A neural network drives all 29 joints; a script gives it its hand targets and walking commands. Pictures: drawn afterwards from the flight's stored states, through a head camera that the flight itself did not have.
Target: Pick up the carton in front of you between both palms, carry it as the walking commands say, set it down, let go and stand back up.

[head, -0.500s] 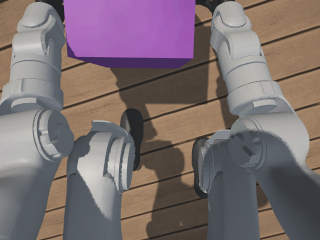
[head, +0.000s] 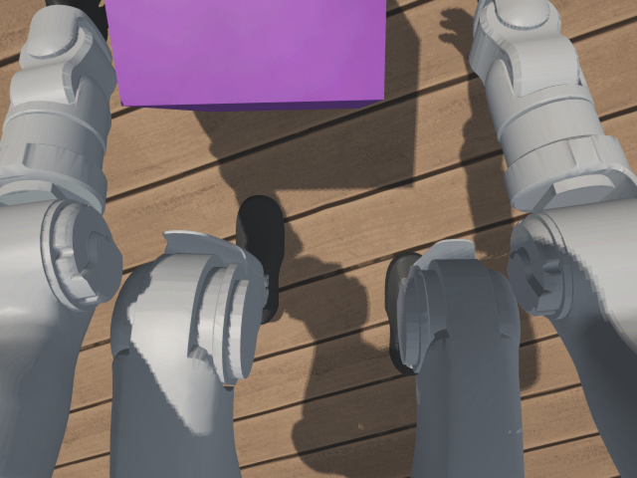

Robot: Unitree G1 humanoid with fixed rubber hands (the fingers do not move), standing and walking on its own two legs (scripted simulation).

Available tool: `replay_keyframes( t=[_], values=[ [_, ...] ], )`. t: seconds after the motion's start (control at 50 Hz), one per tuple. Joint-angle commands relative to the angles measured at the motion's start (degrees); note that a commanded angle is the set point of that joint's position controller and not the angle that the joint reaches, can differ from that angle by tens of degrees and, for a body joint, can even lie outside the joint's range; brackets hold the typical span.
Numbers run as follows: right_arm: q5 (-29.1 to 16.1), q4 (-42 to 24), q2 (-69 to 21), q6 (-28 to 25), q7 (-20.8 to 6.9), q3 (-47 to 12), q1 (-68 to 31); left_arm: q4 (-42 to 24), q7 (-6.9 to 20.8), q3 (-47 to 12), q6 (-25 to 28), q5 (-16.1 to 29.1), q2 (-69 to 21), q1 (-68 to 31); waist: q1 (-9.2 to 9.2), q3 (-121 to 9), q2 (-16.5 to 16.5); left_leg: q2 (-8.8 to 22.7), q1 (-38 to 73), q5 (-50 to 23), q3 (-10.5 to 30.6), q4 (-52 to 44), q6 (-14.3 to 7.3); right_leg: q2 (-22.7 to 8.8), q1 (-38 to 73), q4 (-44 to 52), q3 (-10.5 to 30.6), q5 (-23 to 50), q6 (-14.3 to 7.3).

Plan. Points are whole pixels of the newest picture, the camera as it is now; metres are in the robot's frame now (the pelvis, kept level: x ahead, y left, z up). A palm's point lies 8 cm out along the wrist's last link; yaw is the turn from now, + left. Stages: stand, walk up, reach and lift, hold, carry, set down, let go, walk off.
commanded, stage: set down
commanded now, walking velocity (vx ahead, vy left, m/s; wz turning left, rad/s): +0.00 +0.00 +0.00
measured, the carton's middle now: (267, 5) +0.53 +0.12 -0.25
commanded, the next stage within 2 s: let go in 1.12 s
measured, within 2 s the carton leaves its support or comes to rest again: neither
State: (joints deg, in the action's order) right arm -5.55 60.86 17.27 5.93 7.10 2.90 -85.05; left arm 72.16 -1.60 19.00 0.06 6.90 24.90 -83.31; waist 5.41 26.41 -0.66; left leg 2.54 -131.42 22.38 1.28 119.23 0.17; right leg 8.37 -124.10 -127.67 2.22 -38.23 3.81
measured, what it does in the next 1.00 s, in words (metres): rises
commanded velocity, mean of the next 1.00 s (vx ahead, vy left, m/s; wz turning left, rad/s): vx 0.00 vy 0.00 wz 0.00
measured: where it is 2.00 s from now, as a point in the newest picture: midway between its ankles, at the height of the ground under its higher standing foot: (335, 307)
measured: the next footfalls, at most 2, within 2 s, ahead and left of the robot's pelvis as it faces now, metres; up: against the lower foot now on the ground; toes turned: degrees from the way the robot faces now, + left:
none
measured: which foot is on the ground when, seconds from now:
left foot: down 0.00-1.00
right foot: down 0.00-1.00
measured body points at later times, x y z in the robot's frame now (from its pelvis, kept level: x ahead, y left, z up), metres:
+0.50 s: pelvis +0.02 +0.00 +0.07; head +0.35 +0.05 +0.37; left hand +0.52 +0.30 -0.05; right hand +0.59 -0.07 -0.05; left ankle +0.16 +0.13 -0.34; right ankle +0.09 -0.12 -0.34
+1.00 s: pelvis +0.04 +0.01 +0.20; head +0.35 +0.06 +0.53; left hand +0.52 +0.31 +0.10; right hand +0.60 -0.08 +0.10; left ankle +0.16 +0.13 -0.34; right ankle +0.09 -0.12 -0.34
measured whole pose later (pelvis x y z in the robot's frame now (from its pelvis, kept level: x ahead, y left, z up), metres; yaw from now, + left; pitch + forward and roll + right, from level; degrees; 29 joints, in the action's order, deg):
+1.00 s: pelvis +0.04 +0.01 +0.20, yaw +1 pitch +46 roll -3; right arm -0.6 45.4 12.7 12.1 4.9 12.2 -64.3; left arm 45.0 1.9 20.8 -10.3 1.4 17.5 -60.3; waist 5.3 -3.6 -2.2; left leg 0.1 -107.5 18.4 2.3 79.5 0.0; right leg 4.1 -100.1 -84.4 1.7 -30.9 2.1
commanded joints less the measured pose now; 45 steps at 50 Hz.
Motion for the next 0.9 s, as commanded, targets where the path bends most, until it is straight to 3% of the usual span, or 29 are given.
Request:
replay_keyframes(
  t=[0.0, 0.06, 0.1, 0.22, 0.3, 0.36, 0.46, 0.58, 0.72, 0.88],
  values=[
    [-5.19, -8.81, 1.86, -1.33, -0.49, -4.27, -18.5, -6.61, -0.52, -1.66, 2.57, 2.68, 11.63, -14.25, 8.07, -68.97, -7.33, -0.1, 43.12, -17.11, -1.32, -3.09, -0.51, -4.3, 16.66, 13.16, -2.75, 13.06, 0.41],
    [-6.48, -10.59, 2.8, -1.02, -0.61, -4.68, -16.92, -9.22, -0.49, -1.65, 2.34, 3.06, 12.42, -12.51, 9.46, -74.7, -6.07, 0.04, 48.29, -19.75, -1.82, -3.24, -0.18, -3.88, 18.25, 13.15, -3.77, 13.54, 0.54],
    [-5.93, -11.66, 3.75, -0.63, -0.04, -3.89, -15.17, -11.76, -0.43, -1.39, 1.66, 3.22, 12.43, -10.83, 9.2, -79.27, -5.13, -0.3, 52.45, -20.95, -2.31, -3.66, 0.02, -3.41, 19.24, 13.79, -4.79, 13.46, 0.46],
    [-1.45, -18.8, 5.12, 2.4, 2.48, 1.69, -10.8, -23.26, -0.33, -2.57, -3.25, 3.53, 9.01, -7.19, 4.9, -93.23, -1.04, -2.58, 66.0, -21.15, -4.29, -7.56, 0.51, -1.32, 20.76, 19.16, -7.98, 11.32, -0.67],
    [1.63, -16.51, 4.42, 4.47, 2.74, 5.98, -6.72, -24.34, -0.25, -2.3, -6.41, 1.41, 4.95, -3.75, 2.67, -84.9, 0.96, -3.39, 60.46, -14.82, -4.86, -12.27, 1.11, -0.78, 16.9, 23.5, -8.44, 6.52, -1.53],
    [3.07, -13.58, 2.9, 4.11, 1.69, 7.91, -3.97, -23.57, 0.06, -1.48, -6.49, -0.68, 2.72, -1.48, 2.25, -79.01, 2.02, -3.48, 55.99, -13.18, -4.53, -15.06, 1.69, -0.77, 13.69, 25.82, -8.09, 5.9, -1.61],
    [3.64, -12.52, 1.32, 3.09, 0.36, 8.48, -1.69, -23.98, 0.28, 0.43, -5.95, -3.18, 2.02, 1.56, 3.31, -79.71, 1.28, -3.91, 55.89, -14.68, -4.66, -19.21, 2.04, -0.57, 14.57, 29.84, -7.6, 7.4, -1.17],
    [3.32, -17.1, 0.63, 3.63, 0.17, 7.38, -0.68, -27.73, 0.79, 1.84, -6.79, -3.67, 2.87, 4.09, 4.42, -86.9, -1.22, -4.71, 61.49, -18.18, -5.29, -24.26, 1.64, -0.18, 20.85, 34.9, -7.73, 9.89, -0.64],
    [4.11, -23.43, 1.64, 5.74, 0.03, 7.93, 1.59, -33.08, 2.07, 1.59, -9.36, -2.87, 2.63, 6.65, 3.11, -93.56, -1.94, -5.48, 70.57, -22.89, -5.07, -30.98, 1.41, -0.06, 28.04, 41.53, -7.94, 13.28, -0.58],
    [4.7, -22.48, 0.88, 5.73, -1.6, 9.35, 6.41, -33.84, 3.22, 1.98, -9.83, -4.58, 0.72, 10.01, 2.18, -89.89, -0.3, -5.49, 76.5, -24.29, -4.19, -39.73, 1.4, -0.53, 31.87, 50.53, -6.96, 15.22, -0.58]
  ],
)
